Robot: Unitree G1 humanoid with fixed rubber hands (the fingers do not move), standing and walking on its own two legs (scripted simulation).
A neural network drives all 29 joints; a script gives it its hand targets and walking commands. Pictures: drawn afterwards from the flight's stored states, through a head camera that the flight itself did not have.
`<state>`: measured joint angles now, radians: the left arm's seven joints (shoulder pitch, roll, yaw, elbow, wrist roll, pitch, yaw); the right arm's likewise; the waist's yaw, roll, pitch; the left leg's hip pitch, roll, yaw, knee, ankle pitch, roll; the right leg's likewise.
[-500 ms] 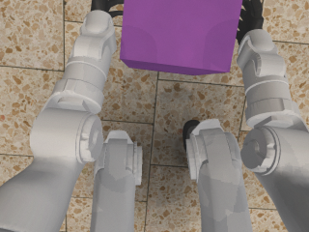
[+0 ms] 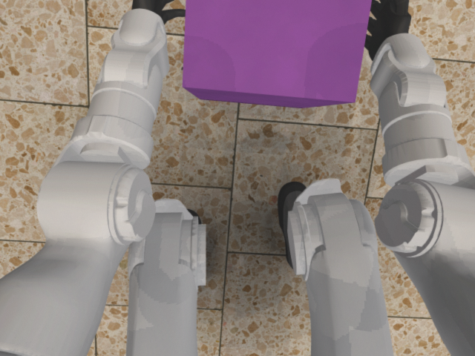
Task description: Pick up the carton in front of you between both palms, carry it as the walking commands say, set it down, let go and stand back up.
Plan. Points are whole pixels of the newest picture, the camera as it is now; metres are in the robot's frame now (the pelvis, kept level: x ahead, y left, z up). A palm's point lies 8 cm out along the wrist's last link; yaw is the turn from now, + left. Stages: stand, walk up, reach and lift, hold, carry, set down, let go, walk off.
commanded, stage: set down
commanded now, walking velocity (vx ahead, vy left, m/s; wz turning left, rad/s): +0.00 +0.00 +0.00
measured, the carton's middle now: (264, 34) +0.53 -0.08 -0.26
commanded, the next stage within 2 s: let go in 1.38 s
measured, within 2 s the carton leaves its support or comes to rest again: neither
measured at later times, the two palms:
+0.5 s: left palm out of the picture +0.57 +0.09 -0.16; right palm (436, 19) +0.50 -0.28 -0.15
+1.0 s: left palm out of the picture +0.57 +0.11 +0.01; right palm out of the picture +0.50 -0.28 +0.01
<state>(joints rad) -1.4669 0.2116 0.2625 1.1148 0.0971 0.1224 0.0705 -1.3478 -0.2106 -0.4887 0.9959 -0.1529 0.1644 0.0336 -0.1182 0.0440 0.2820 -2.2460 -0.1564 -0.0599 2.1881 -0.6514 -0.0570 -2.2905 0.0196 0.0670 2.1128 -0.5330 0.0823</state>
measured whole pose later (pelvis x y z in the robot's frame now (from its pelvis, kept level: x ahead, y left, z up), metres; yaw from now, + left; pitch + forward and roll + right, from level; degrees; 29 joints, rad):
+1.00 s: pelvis +0.00 -0.01 +0.12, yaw +0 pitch +47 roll +1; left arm -1.30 0.33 0.14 0.93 -0.07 0.20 0.09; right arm -1.16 -0.28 -0.34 0.85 0.09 0.17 -0.05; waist -0.12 0.03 -0.01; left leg -2.02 -0.08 -0.05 1.76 -0.56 -0.04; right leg -2.08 0.01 0.05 1.70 -0.44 0.04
